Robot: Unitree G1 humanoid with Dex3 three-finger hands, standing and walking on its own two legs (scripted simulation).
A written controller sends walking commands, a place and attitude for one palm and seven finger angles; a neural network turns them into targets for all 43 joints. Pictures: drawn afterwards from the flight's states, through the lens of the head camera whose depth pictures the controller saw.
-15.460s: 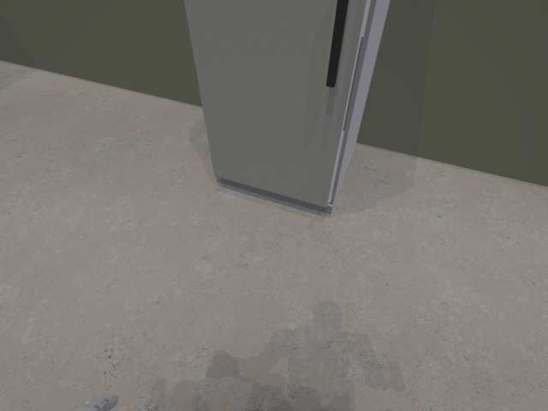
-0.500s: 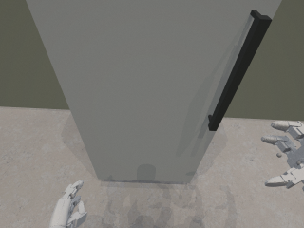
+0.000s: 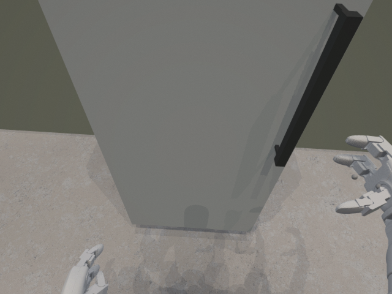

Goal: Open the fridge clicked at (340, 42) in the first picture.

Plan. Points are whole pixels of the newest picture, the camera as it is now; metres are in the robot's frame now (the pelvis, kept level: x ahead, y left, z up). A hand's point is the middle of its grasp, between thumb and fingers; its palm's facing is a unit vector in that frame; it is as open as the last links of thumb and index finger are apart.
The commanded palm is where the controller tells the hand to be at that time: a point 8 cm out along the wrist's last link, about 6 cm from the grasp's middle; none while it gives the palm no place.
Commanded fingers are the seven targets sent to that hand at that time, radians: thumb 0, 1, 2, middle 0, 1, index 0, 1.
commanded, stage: move the hooked fingers beside the handle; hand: right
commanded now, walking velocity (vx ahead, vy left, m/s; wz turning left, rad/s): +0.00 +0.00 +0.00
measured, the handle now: (302, 102) +0.50 -0.20 +0.15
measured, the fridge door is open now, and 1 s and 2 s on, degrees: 0 0 0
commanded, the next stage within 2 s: feel for the door with the fingertips in 1.90 s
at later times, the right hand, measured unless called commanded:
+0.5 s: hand (341, 154) +0.38 -0.27 +0.11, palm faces +0.03 +1.00 -0.01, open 14.0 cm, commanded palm +0.36 -0.31 +0.11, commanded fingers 0.00 0.50 -0.30 0.30 1.20 0.30 1.20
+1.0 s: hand (332, 138) +0.44 -0.27 +0.11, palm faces +0.02 +1.00 +0.00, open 14.0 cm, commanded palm +0.42 -0.32 +0.11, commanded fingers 0.00 0.50 -0.30 0.30 1.20 0.30 1.20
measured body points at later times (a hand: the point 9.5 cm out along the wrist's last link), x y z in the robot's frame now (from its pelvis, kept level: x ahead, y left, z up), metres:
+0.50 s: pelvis +0.01 -0.01 +0.00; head +0.04 -0.02 +0.45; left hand +0.12 +0.25 -0.10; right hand +0.38 -0.32 +0.11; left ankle -0.01 +0.10 -0.73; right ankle +0.02 -0.10 -0.73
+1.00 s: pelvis +0.01 -0.01 -0.01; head +0.06 -0.03 +0.44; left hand +0.07 +0.26 -0.11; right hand +0.43 -0.32 +0.11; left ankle -0.01 +0.10 -0.73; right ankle +0.02 -0.10 -0.73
